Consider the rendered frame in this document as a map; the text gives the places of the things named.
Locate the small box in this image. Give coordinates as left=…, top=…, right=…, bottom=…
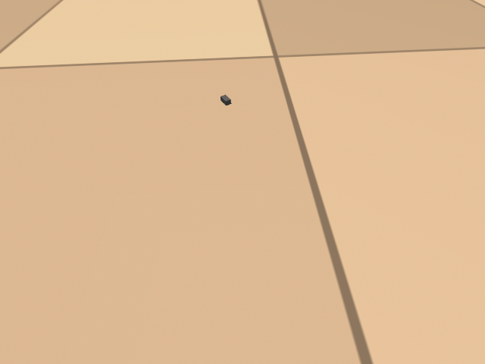
left=221, top=95, right=231, bottom=105

